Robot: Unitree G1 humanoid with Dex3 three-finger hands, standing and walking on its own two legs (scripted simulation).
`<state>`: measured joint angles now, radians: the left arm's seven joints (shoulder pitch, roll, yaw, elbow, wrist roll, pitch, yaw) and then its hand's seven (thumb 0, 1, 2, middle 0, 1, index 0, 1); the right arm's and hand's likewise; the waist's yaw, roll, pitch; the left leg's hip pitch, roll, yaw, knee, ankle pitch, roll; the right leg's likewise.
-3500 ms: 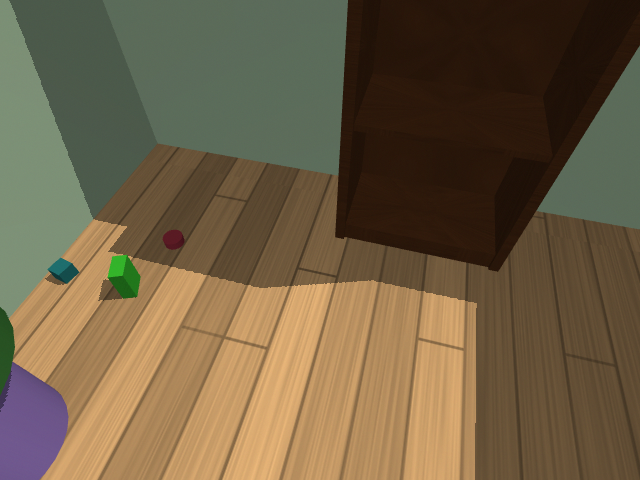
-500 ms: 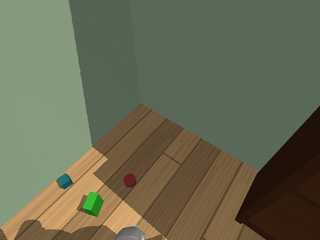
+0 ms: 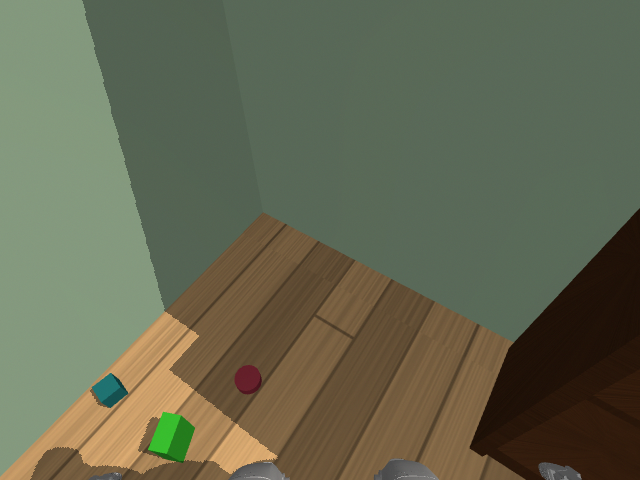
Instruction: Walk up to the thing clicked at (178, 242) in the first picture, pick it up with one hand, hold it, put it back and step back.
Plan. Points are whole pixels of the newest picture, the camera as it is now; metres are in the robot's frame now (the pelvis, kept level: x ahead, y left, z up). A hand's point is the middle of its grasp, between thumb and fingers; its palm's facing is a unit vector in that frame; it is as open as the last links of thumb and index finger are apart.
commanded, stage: walk up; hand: left
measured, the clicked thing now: (248, 379) +0.46 +0.25 -0.73
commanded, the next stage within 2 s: stand in 1.18 s
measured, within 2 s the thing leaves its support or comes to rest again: neither
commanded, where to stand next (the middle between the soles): +0.08 +0.01 m, yaw +1 degrees
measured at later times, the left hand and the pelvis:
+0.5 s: hand out of the picture +0.11 +0.25 -0.12, palm faces +0.01 -0.95 -0.32, open 7.4 cm; pelvis +0.02 +0.00 +0.03, yaw +1 degrees
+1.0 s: hand out of the picture +0.10 +0.26 -0.13, palm faces +0.03 -0.94 -0.33, open 7.4 cm; pelvis +0.03 +0.00 +0.03, yaw +1 degrees
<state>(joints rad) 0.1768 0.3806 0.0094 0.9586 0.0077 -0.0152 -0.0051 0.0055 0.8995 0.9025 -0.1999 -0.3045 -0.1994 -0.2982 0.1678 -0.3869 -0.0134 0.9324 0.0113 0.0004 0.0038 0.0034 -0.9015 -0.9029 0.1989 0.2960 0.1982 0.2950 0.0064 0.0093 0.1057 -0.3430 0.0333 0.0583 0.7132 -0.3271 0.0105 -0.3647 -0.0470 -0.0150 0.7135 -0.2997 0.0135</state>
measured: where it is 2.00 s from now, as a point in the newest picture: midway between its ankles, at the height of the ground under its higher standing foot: outside the picture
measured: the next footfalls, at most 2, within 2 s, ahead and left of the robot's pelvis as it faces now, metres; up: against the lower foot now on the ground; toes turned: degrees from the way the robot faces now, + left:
none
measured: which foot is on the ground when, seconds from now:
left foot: down 0.00-1.00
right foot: down 0.00-1.00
